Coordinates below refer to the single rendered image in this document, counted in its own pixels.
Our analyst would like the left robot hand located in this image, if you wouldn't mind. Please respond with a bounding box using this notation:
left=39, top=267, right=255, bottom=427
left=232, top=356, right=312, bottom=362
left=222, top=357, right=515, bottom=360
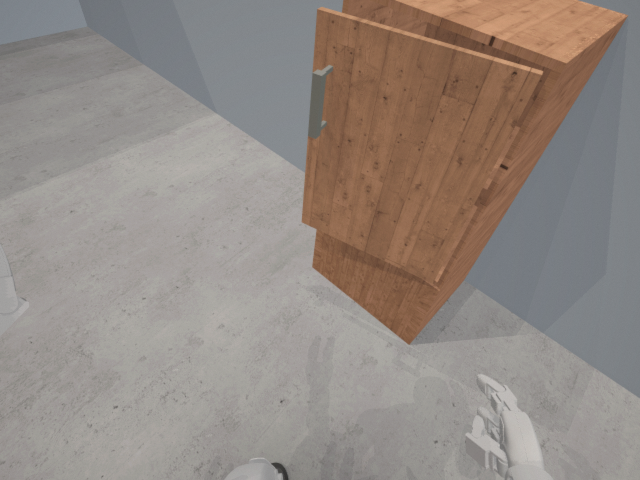
left=0, top=244, right=29, bottom=336

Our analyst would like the left robot shin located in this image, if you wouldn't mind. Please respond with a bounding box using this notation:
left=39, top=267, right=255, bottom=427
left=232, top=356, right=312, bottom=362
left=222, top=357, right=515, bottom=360
left=248, top=458, right=276, bottom=469

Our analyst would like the right robot hand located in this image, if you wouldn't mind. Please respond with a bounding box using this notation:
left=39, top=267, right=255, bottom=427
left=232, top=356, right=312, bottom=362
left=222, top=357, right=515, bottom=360
left=466, top=374, right=545, bottom=479

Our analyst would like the handle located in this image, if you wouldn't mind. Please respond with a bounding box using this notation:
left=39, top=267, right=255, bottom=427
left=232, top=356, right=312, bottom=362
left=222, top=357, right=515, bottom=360
left=308, top=65, right=333, bottom=139

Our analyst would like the cupboard door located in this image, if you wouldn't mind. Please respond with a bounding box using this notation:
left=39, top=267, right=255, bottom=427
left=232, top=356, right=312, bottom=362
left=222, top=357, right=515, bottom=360
left=302, top=7, right=543, bottom=284

